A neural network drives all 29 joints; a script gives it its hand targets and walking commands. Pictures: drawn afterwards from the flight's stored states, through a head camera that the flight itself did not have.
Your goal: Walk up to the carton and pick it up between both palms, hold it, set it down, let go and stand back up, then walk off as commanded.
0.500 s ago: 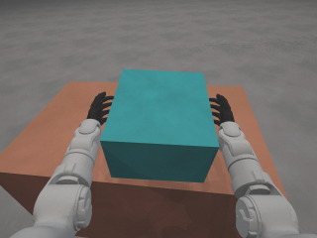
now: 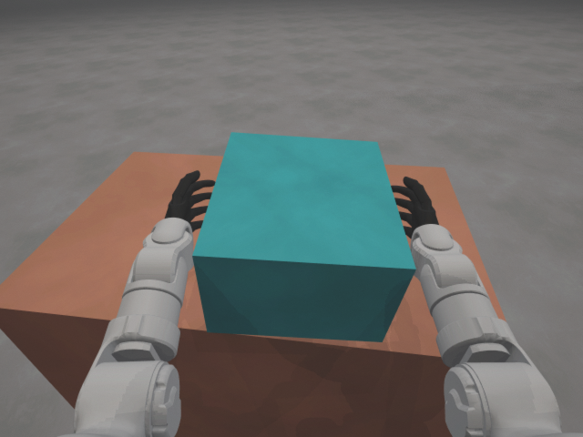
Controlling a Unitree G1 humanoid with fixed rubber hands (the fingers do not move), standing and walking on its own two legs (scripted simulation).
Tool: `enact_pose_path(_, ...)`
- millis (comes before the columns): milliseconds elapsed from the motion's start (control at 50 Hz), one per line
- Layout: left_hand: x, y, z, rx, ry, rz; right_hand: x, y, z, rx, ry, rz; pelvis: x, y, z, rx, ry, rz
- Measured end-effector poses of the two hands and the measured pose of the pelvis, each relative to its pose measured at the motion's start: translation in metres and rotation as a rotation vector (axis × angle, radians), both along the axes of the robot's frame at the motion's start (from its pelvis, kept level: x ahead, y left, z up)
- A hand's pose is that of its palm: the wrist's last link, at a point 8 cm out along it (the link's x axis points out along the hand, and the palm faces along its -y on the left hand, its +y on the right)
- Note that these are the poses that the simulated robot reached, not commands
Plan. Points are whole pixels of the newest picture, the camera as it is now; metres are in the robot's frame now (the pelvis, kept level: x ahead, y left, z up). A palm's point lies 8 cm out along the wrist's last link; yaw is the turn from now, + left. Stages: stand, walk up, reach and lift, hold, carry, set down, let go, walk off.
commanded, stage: reach and lift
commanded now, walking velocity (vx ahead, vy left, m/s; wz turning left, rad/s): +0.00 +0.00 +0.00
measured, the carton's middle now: (300, 228) +0.41 +0.00 +0.11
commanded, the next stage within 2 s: hold in 0.78 s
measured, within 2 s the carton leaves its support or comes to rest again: neither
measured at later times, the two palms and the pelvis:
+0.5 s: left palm (173, 211) +0.37 +0.17 +0.18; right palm (421, 218) +0.37 -0.18 +0.16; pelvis +0.00 +0.00 +0.00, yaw +0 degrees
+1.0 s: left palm (171, 206) +0.36 +0.17 +0.20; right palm (428, 214) +0.36 -0.18 +0.17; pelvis +0.00 +0.00 +0.00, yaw +0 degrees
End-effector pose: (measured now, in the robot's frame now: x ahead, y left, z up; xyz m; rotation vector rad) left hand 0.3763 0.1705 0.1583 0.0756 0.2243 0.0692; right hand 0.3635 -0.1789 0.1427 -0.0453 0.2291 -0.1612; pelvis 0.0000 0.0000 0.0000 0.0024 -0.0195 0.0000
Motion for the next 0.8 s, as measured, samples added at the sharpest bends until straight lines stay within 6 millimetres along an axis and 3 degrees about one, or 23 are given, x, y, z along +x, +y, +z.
enact_pose_path(800, -0.004, 0.001, 0.031, -0.005, -0.034, 0.013, 0.001, 0.001, 0.024, 0.049, -0.042, 0.004, 0.000, -0.003, 0.000, 0.004, -0.001, 0.000)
